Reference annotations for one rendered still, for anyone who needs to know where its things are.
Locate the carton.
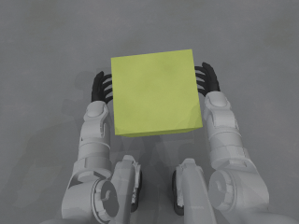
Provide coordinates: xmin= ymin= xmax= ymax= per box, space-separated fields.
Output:
xmin=110 ymin=49 xmax=203 ymax=137

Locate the robot foot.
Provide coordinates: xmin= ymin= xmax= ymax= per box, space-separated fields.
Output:
xmin=131 ymin=170 xmax=143 ymax=213
xmin=172 ymin=170 xmax=184 ymax=216

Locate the robot right foot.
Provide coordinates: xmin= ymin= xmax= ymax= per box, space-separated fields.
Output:
xmin=172 ymin=170 xmax=184 ymax=216

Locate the right robot hand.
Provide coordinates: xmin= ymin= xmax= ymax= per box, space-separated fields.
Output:
xmin=194 ymin=62 xmax=221 ymax=97

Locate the robot left forearm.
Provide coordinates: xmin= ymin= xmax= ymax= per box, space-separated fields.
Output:
xmin=61 ymin=101 xmax=113 ymax=210

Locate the robot right upper arm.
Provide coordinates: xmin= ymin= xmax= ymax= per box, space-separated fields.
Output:
xmin=207 ymin=168 xmax=299 ymax=224

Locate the robot left foot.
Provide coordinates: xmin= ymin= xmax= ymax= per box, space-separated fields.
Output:
xmin=131 ymin=170 xmax=143 ymax=213

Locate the robot left upper arm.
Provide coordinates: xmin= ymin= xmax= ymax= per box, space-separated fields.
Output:
xmin=39 ymin=178 xmax=120 ymax=224

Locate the left robot hand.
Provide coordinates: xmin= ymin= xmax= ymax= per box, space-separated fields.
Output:
xmin=91 ymin=71 xmax=113 ymax=104

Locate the robot right forearm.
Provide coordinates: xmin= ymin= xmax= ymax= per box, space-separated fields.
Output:
xmin=203 ymin=91 xmax=269 ymax=202

